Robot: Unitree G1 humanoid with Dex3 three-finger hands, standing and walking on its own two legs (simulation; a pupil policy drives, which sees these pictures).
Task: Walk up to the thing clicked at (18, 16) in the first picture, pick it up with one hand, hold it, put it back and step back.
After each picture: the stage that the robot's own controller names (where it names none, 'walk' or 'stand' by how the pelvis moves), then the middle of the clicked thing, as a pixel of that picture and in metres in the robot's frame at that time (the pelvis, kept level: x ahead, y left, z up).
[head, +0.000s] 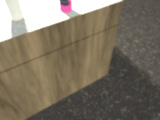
stand; out of the picture +0.81 +0.36 +0.14
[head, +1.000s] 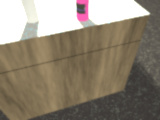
rise first; out of the picture +0.78 +0.31 +0.15
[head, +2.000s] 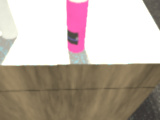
stand; out of the picture +0.55 +0.33 +0.17
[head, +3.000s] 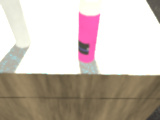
stand; (15, 16) +0.56 +0.26 +0.15
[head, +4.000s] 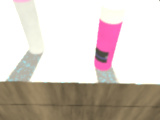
stand; (30, 22) +0.52 +0.19 +0.15
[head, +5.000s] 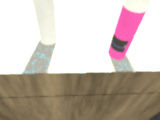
walk; (45, 12) +0.54 +0.12 +0.15
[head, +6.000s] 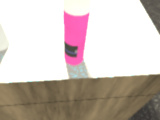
stand; out of the picture +0.49 +0.31 +0.16
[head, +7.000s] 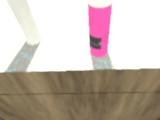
stand; (23, 13) +0.55 +0.22 +0.16
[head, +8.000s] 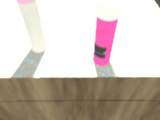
stand; (33, 22) +0.55 +0.19 +0.14
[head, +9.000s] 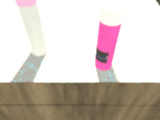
stand; (33, 26) +0.53 +0.19 +0.14
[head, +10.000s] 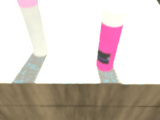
stand; (34, 26) +0.53 +0.18 +0.14
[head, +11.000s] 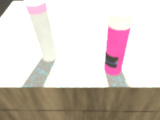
rise first; (43, 32) +0.52 +0.17 +0.14
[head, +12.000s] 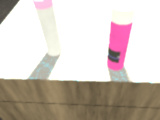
go down; (49, 27) +0.55 +0.17 +0.15
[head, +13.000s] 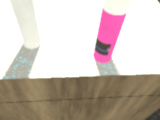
go down; (25, 15) +0.54 +0.16 +0.16
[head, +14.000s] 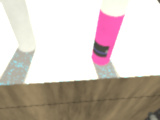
go down; (19, 17) +0.52 +0.17 +0.16
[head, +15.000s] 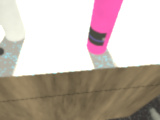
close in; (3, 1) +0.52 +0.18 +0.19
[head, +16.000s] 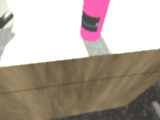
close; out of the picture +0.56 +0.19 +0.21
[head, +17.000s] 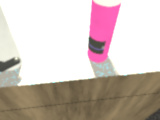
lift; out of the picture +0.43 +0.20 +0.19
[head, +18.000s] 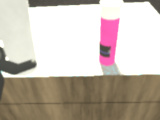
lift; (14, 26) +0.30 +0.15 +0.33
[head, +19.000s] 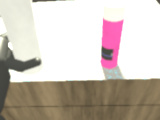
hold; (21, 26) +0.34 +0.15 +0.30
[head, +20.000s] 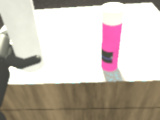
crouch; (21, 24) +0.33 +0.15 +0.32
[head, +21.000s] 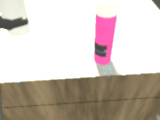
crouch; out of the picture +0.46 +0.17 +0.34
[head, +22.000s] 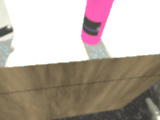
lower; out of the picture +0.52 +0.19 +0.20
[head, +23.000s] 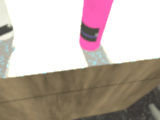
lower; out of the picture +0.52 +0.18 +0.20
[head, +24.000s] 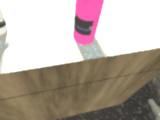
lower; out of the picture +0.54 +0.18 +0.21
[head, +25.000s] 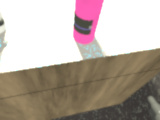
lower; out of the picture +0.54 +0.18 +0.21
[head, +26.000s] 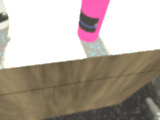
loosen; out of the picture +0.55 +0.18 +0.21
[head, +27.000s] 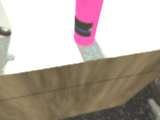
withdraw; out of the picture +0.53 +0.18 +0.20
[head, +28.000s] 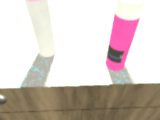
sink last; (41, 23) +0.50 +0.14 +0.18
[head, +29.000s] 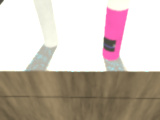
stand; (46, 16) +0.57 +0.16 +0.18
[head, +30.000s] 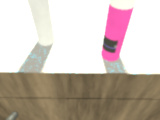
stand; (40, 12) +0.54 +0.16 +0.18
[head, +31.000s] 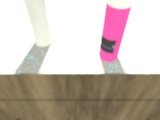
stand; (37, 13) +0.54 +0.16 +0.19
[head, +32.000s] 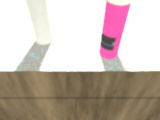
stand; (38, 11) +0.55 +0.16 +0.20
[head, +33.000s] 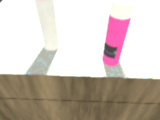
stand; (47, 20) +0.56 +0.15 +0.16
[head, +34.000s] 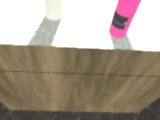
walk; out of the picture +0.62 +0.11 +0.17
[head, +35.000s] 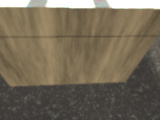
walk; out of the picture +0.84 +0.20 +0.16
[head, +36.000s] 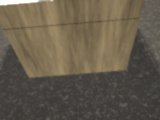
stand; out of the picture +1.16 +0.25 +0.15
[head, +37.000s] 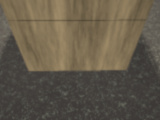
stand; out of the picture +1.17 +0.16 +0.14
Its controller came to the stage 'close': yes
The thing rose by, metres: 0.20
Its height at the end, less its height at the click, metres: +0.00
